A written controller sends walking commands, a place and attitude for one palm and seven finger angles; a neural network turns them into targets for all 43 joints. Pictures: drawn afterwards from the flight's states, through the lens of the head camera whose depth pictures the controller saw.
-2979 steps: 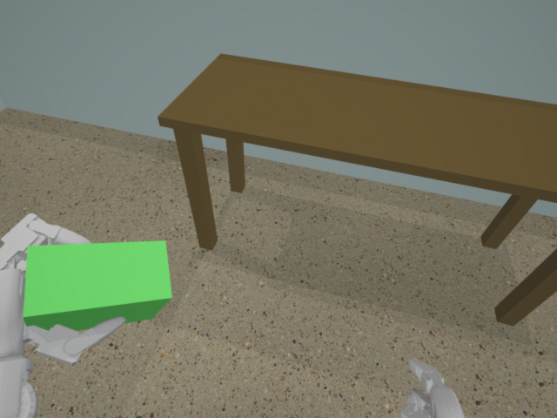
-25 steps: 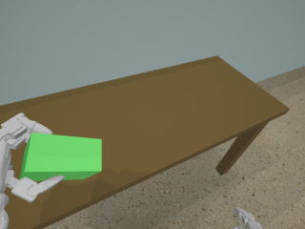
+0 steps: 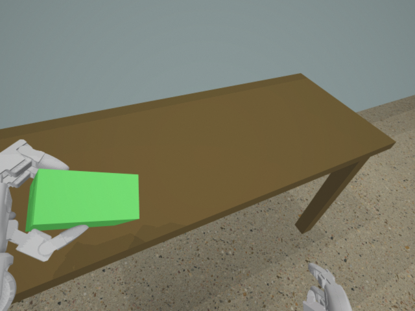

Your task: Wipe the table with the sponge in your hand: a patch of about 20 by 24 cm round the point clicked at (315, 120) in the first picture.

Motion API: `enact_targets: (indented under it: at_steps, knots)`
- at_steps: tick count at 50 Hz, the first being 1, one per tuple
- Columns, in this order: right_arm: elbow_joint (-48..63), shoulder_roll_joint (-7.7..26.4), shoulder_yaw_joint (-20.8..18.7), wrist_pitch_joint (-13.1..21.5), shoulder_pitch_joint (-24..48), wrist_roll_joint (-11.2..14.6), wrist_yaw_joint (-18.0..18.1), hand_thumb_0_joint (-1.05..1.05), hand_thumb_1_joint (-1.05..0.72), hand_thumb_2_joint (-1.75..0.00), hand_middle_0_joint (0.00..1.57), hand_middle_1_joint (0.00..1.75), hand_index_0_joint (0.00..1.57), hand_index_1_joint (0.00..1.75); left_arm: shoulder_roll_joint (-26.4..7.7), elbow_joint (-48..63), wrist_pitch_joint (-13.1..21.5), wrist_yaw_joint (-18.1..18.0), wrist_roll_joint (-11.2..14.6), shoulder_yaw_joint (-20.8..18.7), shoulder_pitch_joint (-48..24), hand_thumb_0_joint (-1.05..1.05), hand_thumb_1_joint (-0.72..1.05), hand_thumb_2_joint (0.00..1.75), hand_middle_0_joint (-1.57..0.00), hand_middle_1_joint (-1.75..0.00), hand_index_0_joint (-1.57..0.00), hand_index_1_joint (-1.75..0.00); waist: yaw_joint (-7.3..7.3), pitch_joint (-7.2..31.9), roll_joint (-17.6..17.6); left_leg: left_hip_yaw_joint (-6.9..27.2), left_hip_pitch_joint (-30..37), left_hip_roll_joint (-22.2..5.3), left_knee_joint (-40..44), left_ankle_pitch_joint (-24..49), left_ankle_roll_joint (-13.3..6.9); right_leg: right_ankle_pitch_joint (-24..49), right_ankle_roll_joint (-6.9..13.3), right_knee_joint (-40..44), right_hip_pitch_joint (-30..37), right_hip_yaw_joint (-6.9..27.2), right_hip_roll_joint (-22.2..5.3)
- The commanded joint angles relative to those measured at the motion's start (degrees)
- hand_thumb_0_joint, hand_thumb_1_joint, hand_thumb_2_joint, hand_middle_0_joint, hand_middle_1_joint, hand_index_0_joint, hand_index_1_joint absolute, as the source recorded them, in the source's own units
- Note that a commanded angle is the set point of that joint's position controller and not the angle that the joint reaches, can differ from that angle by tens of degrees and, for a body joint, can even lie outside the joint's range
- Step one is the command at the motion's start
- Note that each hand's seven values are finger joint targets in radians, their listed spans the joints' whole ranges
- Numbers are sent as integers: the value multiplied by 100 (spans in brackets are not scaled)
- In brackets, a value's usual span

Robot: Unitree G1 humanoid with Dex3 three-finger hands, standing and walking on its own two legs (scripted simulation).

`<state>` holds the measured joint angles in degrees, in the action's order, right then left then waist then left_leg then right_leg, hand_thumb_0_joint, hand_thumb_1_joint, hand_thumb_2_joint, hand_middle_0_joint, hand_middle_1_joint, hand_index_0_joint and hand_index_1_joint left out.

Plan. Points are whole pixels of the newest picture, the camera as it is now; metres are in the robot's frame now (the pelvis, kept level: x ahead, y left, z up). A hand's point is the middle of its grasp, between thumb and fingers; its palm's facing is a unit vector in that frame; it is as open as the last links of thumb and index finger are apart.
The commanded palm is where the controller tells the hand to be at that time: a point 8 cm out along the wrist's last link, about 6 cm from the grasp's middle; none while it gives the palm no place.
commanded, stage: step back with the hand held close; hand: left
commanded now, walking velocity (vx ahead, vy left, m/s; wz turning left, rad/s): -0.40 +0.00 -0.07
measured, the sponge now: (98, 202) +0.24 +0.19 +0.14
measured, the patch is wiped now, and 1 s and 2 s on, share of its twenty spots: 1.00 1.00 1.00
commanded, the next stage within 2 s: stop stepping back and stand still in 0.64 s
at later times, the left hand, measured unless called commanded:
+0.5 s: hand (25, 255) +0.14 +0.23 +0.19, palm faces +0.26 -0.92 -0.31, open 10.5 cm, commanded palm +0.09 +0.29 +0.20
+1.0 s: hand out of the picture -0.07 +0.28 +0.20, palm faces +0.28 -0.91 -0.31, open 10.5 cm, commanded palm -0.11 +0.33 +0.20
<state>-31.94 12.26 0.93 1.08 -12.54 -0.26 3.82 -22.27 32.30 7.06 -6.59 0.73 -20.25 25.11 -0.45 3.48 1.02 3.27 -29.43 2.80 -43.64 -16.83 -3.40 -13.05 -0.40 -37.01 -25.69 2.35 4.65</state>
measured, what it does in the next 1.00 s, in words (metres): walks backwards: right foot, then left foot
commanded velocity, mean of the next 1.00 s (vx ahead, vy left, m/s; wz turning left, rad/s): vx -0.17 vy -0.01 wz -0.03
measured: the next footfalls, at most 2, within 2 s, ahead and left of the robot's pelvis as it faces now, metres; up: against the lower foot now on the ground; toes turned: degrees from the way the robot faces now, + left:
right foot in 0.32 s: -0.04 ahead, -0.13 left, +0.00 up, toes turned +3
left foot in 0.52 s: -0.01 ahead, +0.08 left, +0.00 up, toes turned -3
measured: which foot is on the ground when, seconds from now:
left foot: down 0.00-0.40, up 0.42-0.50, down 0.52-0.92, up 0.94-1.00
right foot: down 0.00-0.14, up 0.16-0.30, down 0.32-0.56, up 0.58-0.92, down 0.94-1.00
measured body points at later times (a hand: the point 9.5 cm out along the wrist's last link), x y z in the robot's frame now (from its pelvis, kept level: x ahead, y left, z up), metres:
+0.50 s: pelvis -0.08 +0.01 +0.01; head -0.08 +0.06 +0.46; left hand +0.12 +0.28 +0.20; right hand +0.09 -0.22 -0.05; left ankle -0.03 +0.08 -0.70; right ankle -0.08 -0.13 -0.71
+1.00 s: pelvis -0.29 +0.06 +0.00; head -0.33 +0.10 +0.45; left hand -0.09 +0.32 +0.21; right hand -0.13 -0.18 -0.05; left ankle -0.18 +0.11 -0.64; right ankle -0.30 -0.06 -0.71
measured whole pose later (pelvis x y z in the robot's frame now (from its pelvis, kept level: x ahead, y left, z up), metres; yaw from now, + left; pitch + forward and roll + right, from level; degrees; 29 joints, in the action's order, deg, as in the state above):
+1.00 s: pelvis -0.29 +0.06 +0.00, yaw -4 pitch -3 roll -6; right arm -35.2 11.6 2.0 2.9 -12.3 1.7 1.6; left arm -24.2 34.2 3.6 -5.5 3.5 -17.3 25.1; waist -0.3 3.7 -1.6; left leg 2.9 -39.9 1.5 -68.9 -20.7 1.3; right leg -17.8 2.3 -33.4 -12.3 -5.4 4.9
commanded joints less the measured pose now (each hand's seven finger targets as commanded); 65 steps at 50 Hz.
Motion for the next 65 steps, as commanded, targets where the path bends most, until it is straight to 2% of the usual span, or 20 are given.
enact_targets:
  at_steps: [1, 9, 17, 20, 25, 26, 28, 32, 38, 43, 45, 46, 49, 52, 55, 57, 58, 60, 62, 65]
  knots:
    - [862, 826, -340, 243, 581, -12, 64, 0, -90, -90, 20, 30, 20, 30, -1168, 1624, 451, -236, 113, -781, -405, 0, 10, 130, -120, -160, -120, -160, -88, 555, -244, 749, 153, -686, 811, -1048, 76, 528, 616, 782, 160, 1222, -1252]
    - [785, 868, -437, 492, 551, -139, 42, 0, -90, -90, 20, 30, 20, 30, -917, 1562, 473, -214, -170, -877, -608, 0, 10, 130, -120, -160, -120, -160, 0, 500, -1516, 1910, -1211, -2038, 2939, -2155, -630, -745, -105, -2139, 1309, 143, 95]
    - [485, 675, -226, 679, 647, -6, -49, 0, -90, -90, 20, 30, 20, 30, -624, 1350, 628, -78, 34, -300, -761, 0, 10, 130, -120, -160, -120, -160, 75, 1027, -874, 882, 1590, -1342, 1022, 2056, -21, 1101, 182, 1557, 958, 283, -455]
    - [668, 656, -385, 493, 693, 144, 38, 0, -90, -90, 20, 30, 20, 30, -952, 1545, 623, -119, 175, -422, -527, 0, 10, 130, -120, -160, -120, -160, -41, 1080, 786, -121, 1596, -349, -729, 199, 489, 3145, 896, 1510, 317, 1133, -1792]
    - [795, 521, -191, 151, 739, 44, 57, 0, -90, -90, 20, 30, 20, 30, -1193, 1156, 542, -175, 228, -824, -90, 0, 10, 130, -120, -160, -120, -160, -112, 574, 274, 82, 442, -521, 508, 337, 420, 3971, 698, 663, 840, 978, -1789]
    - [830, 691, -265, 141, 730, 87, 84, 0, -90, -90, 20, 30, 20, 30, -1296, 1220, 519, -163, 214, -928, -90, 0, 10, 130, -120, -160, -120, -160, -92, 682, -97, 195, 854, -738, 1360, 1918, 352, 3646, 443, 191, 815, 612, -1380]
    - [934, 677, -316, 179, 694, 24, 11, 0, -90, -90, 20, 30, 20, 30, -1271, 1438, 493, -150, 266, -956, 246, 0, 10, 130, -120, -160, -120, -160, 47, 1355, -1444, 1513, 2171, -1929, 1970, 4846, -67, -942, 10, -921, -144, 114, -212]
    - [617, 746, -382, 517, 473, 31, -177, 0, -90, -90, 20, 30, 20, 30, -734, 1956, 386, -161, 222, -378, -122, 0, 10, 130, -120, -160, -120, -160, 51, 1034, -1134, 894, 2150, -1848, 2205, 3239, -29, -1388, 0, -1882, -416, 342, -143]
    - [495, 757, -330, 746, 689, 72, -87, 0, -90, -90, 20, 30, 20, 30, -758, 1645, 154, -300, 33, -319, -455, 0, 10, 130, -120, -160, -120, -160, 65, 555, -1346, 1118, 1030, -1576, 3470, -2314, 166, -988, -81, -2101, 9, -186, 25]
    - [534, 623, -179, 729, 701, 57, -61, 0, -90, -90, 20, 30, 20, 30, -913, 1587, -51, -283, 130, -373, -393, 0, 10, 130, -120, -160, -120, -160, 126, 854, -1851, 414, 1311, -843, 3318, -1960, 944, -1322, 214, 269, 1158, -828, 367]
    - [534, 624, -160, 630, 612, 75, -73, 0, -90, -90, 20, 30, 20, 30, -1088, 1438, -51, -180, 167, -419, -304, 0, 10, 130, -120, -160, -120, -160, 193, 1151, -905, -743, 1438, -136, 962, -1196, 1005, -408, 693, 2069, 1594, -712, -219]
    - [459, 675, -263, 560, 374, 86, -107, 0, -90, -90, 20, 30, 20, 30, -1180, 1338, 15, -102, 212, -441, -149, 0, 10, 130, -120, -160, -120, -160, 53, 1231, 726, -722, 1772, 226, -1923, -1248, 842, 708, 1165, 2380, 622, -101, -1283]
    - [750, 819, -356, 368, 549, 385, -233, 0, -90, -90, 20, 30, 20, 30, -994, 847, 62, 157, 410, -375, -1303, 0, 10, 130, -120, -160, -120, -160, -262, -310, 2162, 840, 7, -521, -5583, -361, 346, -165, 1234, 2314, -1752, 697, -2227]
    - [818, 802, -182, 170, 852, 307, -147, 0, -90, -90, 20, 30, 20, 30, -1207, 701, 192, 149, 232, -383, -1976, 0, 10, 130, -120, -160, -120, -160, -250, -668, -414, 496, 474, -1089, -3170, -734, 97, -569, 1066, 1494, -2451, 371, -2072]
    - [749, 640, -7, 504, 639, 306, -38, 0, -90, -90, 20, 30, 20, 30, -1108, 1198, 285, -25, 294, -436, -1635, 0, 10, 130, -120, -160, -120, -160, -83, 215, -1691, -610, 1254, -470, 923, -996, -8, -1271, 815, -120, -1313, -40, -1034]
    - [937, 799, -217, 710, 429, 260, -52, 0, -90, -90, 20, 30, 20, 30, -1116, 1879, 367, -80, 256, -565, -1602, 0, 10, 130, -120, -160, -120, -160, -62, 466, -2912, 1560, 1869, -1755, 2647, -792, -485, -1789, 179, -3450, -2115, -709, -76]
    - [914, 713, -312, 923, 352, 179, -74, 0, -90, -90, 20, 30, 20, 30, -1480, 1800, 469, -64, 91, -869, -1099, 0, 10, 130, -120, -160, -120, -160, 77, 1269, -1530, 961, 1637, -1757, 1950, 1734, -582, -1532, 91, -3699, -1285, -405, -364]
    - [722, 587, -167, 931, 601, 130, -272, 0, -90, -90, 20, 30, 20, 30, -1435, 1846, 543, -36, 239, -806, -1525, 0, 10, 130, -120, -160, -120, -160, -232, 66, -1745, 2946, 553, -2304, 2608, -529, -977, -1112, 29, -4388, -2094, 485, -695]
    - [443, 627, -166, 1034, 488, 248, -306, 0, -90, -90, 20, 30, 20, 30, -1102, 956, 541, 8, 185, -561, -1174, 0, 10, 130, -120, -160, -120, -160, -156, -539, -760, 2334, 60, -2199, 2850, -2065, -878, -580, 60, -4124, -1980, 282, -755]
    - [458, 719, -167, 994, 490, 236, -203, 0, -90, -90, 20, 30, 20, 30, -959, 505, 469, -15, 246, -543, -980, 0, 10, 130, -120, -160, -120, -160, -113, -325, -1000, 1275, -275, -1804, 2484, -2027, -546, -638, 103, -2057, -481, -303, -688]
